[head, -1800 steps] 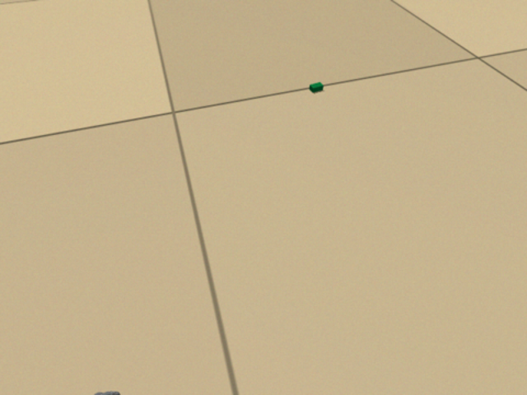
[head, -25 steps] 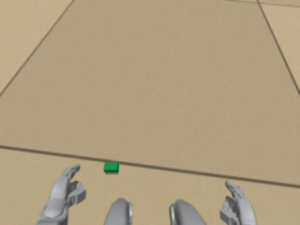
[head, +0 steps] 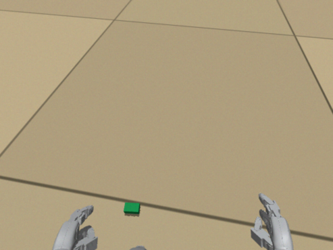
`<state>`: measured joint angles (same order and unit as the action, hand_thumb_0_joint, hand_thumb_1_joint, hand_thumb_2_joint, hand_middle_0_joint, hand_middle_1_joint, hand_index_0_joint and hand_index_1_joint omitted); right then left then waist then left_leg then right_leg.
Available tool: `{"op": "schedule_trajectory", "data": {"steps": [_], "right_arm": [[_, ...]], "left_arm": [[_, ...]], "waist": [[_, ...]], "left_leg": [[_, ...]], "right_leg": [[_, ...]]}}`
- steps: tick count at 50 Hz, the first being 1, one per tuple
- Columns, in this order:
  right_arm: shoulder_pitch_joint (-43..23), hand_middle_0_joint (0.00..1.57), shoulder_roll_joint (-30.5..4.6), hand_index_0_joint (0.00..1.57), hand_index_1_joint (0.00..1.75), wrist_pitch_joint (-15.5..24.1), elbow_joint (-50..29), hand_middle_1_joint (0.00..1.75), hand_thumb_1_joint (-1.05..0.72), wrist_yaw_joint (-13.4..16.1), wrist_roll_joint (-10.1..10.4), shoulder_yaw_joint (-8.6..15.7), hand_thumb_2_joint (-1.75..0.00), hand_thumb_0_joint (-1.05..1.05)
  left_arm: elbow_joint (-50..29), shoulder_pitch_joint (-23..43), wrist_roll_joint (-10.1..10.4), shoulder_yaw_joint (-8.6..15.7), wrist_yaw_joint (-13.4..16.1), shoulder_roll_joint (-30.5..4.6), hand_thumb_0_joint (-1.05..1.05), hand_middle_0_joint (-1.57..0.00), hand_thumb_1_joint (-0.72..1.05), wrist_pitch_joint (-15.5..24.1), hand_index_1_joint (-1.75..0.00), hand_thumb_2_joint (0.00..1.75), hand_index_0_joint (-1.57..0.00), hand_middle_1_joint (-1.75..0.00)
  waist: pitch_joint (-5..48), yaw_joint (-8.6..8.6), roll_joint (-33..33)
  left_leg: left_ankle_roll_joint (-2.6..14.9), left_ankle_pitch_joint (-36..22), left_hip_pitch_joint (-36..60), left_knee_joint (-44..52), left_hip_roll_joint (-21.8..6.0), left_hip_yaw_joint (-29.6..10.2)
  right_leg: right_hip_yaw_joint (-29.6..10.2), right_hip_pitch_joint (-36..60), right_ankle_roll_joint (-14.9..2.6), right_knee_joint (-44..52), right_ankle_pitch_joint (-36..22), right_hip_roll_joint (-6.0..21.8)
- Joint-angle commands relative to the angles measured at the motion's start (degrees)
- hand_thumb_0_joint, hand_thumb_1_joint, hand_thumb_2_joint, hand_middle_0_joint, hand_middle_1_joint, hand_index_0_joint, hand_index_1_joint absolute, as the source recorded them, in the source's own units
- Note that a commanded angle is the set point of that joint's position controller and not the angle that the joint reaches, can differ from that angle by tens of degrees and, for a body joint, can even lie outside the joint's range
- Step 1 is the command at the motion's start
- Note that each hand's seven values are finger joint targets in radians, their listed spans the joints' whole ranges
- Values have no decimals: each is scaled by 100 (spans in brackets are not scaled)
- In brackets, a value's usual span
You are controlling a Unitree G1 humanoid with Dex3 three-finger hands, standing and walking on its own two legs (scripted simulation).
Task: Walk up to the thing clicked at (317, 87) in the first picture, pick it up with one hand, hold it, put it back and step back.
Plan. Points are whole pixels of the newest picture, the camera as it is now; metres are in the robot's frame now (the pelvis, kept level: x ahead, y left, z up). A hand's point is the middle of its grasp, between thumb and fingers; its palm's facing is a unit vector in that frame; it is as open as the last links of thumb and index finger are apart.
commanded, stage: home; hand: left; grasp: from above
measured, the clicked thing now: (132, 208) +0.45 +0.20 -0.70
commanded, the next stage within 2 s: stand in 1.76 s
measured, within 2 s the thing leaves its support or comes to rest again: neither
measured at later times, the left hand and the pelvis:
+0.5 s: hand (94, 241) +0.16 +0.18 -0.04, palm faces +0.03 -0.98 -0.20, open 7.4 cm; pelvis +0.00 +0.00 +0.00, yaw -1 degrees
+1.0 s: hand (94, 243) +0.16 +0.18 -0.04, palm faces +0.03 -0.98 -0.21, open 7.4 cm; pelvis -0.01 +0.00 +0.00, yaw -1 degrees
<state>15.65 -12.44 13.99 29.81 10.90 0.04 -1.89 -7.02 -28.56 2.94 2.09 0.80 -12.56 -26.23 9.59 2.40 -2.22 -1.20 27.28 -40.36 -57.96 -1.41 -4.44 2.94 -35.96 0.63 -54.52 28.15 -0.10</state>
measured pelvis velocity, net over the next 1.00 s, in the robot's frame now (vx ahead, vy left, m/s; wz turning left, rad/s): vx -0.01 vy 0.00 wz -0.01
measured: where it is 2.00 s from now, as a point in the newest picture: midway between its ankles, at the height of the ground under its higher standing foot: outside the picture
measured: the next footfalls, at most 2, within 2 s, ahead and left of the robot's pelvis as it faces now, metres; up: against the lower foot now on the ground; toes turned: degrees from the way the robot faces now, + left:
none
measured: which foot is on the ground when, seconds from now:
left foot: down 0.00-1.00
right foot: down 0.00-1.00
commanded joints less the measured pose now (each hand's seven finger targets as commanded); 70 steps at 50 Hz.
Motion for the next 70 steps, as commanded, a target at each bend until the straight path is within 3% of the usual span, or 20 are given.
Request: {"op": "schedule_trajectory", "data": {"steps": [1, 4, 10, 14, 34, 35, 36, 44, 48, 50, 56, 59, 62, 63, 70], "right_arm": [[-284, 20, -689, 20, 30, 372, -807, 30, -90, 51, 12, 292, -90, 0], [-258, 20, -695, 20, 30, 371, -782, 30, -90, 50, 2, 293, -90, 0], [-323, 20, -692, 20, 30, 360, -797, 30, -90, 54, 9, 281, -90, 0], [-284, 20, -723, 20, 30, 378, -766, 30, -90, 57, 8, 297, -90, 0], [-336, 20, -704, 20, 30, 415, -821, 30, -90, 54, 19, 283, -90, 0], [-310, 20, -717, 20, 30, 412, -797, 30, -90, 62, 21, 297, -90, 0], [-318, 20, -696, 20, 30, 406, -788, 30, -90, 66, 25, 278, -90, 0], [-303, 20, -713, 20, 30, 412, -775, 30, -90, 84, 18, 308, -90, 0], [-291, 20, -721, 20, 30, 419, -751, 30, -90, 76, 17, 297, -90, 0], [-334, 20, -746, 20, 30, 431, -803, 30, -90, 70, 13, 319, -90, 0], [-305, 20, -750, 20, 30, 418, -832, 30, -90, 72, 24, 315, -90, 0], [-258, 20, -733, 20, 30, 403, -808, 30, -90, 77, 14, 333, -90, 0], [-216, 20, -766, 20, 30, 380, -813, 30, -90, 70, 9, 357, -90, 0], [-262, 20, -716, 20, 30, 372, -793, 30, -90, 63, 14, 316, -90, 0], [-216, 20, -744, 20, 30, 338, -798, 30, -90, 67, 18, 345, -90, 0]], "left_arm": [[-1251, 215, -47, 366, 55, -616, 0, -20, 90, 321, -30, 90, -20, -30], [-1171, 158, -55, 342, 74, -604, 0, -20, 90, 305, -30, 90, -20, -30], [-1096, 83, -42, 332, 84, -583, 0, -20, 90, 289, -30, 90, -20, -30], [-1120, 102, -13, 329, 69, -575, 0, -20, 90, 298, -30, 90, -20, -30], [-1177, 215, -18, 318, 38, -621, 0, -20, 90, 301, -30, 90, -20, -30], [-1290, 232, -6, 436, 53, -731, 0, -20, 90, 303, -30, 90, -20, -30], [-1152, 165, -27, 283, 41, -625, 0, -20, 90, 287, -30, 90, -20, -30], [-1263, 224, -19, 387, 68, -715, 0, -20, 90, 327, -30, 90, -20, -30], [-1135, 149, -22, 248, 50, -589, 0, -20, 90, 306, -30, 90, -20, -30], [-1221, 183, -13, 314, 51, -651, 0, -20, 90, 306, -30, 90, -20, -30], [-1248, 130, 20, 338, 58, -655, 0, -20, 90, 294, -30, 90, -20, -30], [-1265, 14, 0, 355, 63, -682, 0, -20, 90, 305, -30, 90, -20, -30], [-1205, 31, -1, 314, 73, -630, 0, -20, 90, 286, -30, 90, -20, -30], [-1271, 102, -1, 334, 71, -676, 0, -20, 90, 304, -30, 90, -20, -30], [-1182, -1, -8, 339, 87, -694, 0, -20, 90, 303, -30, 90, -20, -30]], "waist": [[418, 7, -209], [508, 39, -140], [340, -1, -73], [435, 0, -13], [218, -1, -94], [275, -61, -83], [205, 2, -42], [377, 2, -18], [218, 8, -112], [178, -20, -153], [266, -4, 39], [590, -28, -34], [539, 35, -6], [382, -20, -23], [439, 14, -12]], "left_leg": [[174, -1207, 790, 916, 169, 206], [185, -1398, 831, 845, 177, 217], [182, -1189, 743, 945, 144, 160], [181, -1342, 781, 918, 126, 157], [195, -565, 552, 1022, 149, 202], [192, -637, 581, 1012, 143, 224], [197, -646, 573, 1004, 143, 221], [198, -870, 632, 901, 140, 237], [166, -752, 621, 1032, 98, 136], [160, -621, 580, 1066, 98, 128], [197, -853, 571, 914, 123, 222], [186, -1302, 708, 800, 125, 224], [190, -1354, 708, 796, 120, 220], [188, -1194, 638, 832, 118, 215], [198, -1475, 714, 752, 129, 243]], "right_leg": [[56, 82, -39, 949, -1221, -116], [30, 159, -25, 942, -1430, -112], [89, 78, -38, 959, -1205, -135], [93, 145, -35, 908, -1327, -149], [48, -41, -36, 1056, -622, -121], [52, -11, -45, 1044, -662, -121], [57, -38, -36, 1053, -685, -118], [35, 23, -34, 1001, -880, -115], [88, -102, -58, 913, -767, -152], [86, -107, -58, 915, -652, -149], [49, -18, -37, 967, -868, -128], [35, 126, -37, 872, -1291, -123], [36, 86, -37, 847, -1361, -126], [38, 25, -33, 885, -1203, -129], [19, 113, -14, 880, -1522, -111]]}}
